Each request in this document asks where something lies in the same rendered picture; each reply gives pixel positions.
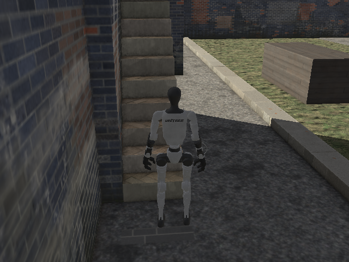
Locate stairs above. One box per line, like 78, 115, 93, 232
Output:
121, 0, 183, 202

